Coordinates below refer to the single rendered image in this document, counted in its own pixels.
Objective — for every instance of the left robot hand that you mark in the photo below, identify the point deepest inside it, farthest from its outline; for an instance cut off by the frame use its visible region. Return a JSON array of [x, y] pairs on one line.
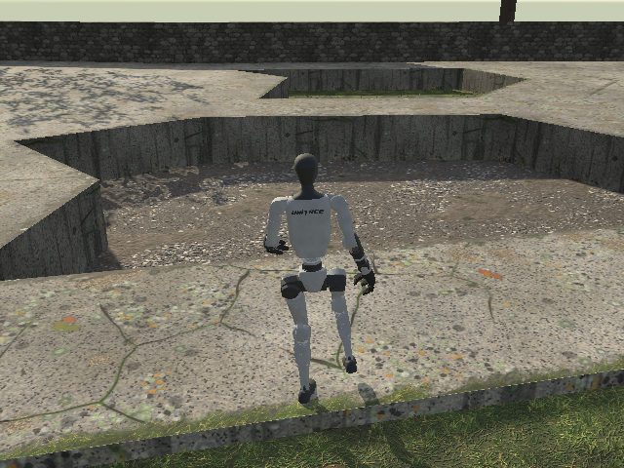
[[280, 247]]

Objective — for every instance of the robot left forearm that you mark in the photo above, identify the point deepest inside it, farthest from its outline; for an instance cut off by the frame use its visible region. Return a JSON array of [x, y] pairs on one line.
[[268, 248]]

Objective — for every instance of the robot right forearm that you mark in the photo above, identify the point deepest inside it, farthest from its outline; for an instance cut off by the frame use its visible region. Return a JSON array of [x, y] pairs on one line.
[[360, 257]]

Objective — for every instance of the right robot hand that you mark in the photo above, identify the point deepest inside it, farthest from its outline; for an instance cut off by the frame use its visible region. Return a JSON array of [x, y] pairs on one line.
[[369, 280]]

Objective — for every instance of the right robot foot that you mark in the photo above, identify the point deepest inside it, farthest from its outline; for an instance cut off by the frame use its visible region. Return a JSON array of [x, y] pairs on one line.
[[350, 365]]

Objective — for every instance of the robot right upper arm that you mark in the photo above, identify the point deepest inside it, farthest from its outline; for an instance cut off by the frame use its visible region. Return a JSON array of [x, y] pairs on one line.
[[344, 219]]

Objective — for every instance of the humanoid robot torso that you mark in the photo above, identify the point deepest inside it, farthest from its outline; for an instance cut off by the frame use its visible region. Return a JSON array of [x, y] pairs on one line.
[[309, 223]]

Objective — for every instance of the robot left upper arm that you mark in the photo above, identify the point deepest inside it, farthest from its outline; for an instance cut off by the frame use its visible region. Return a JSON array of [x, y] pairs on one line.
[[277, 208]]

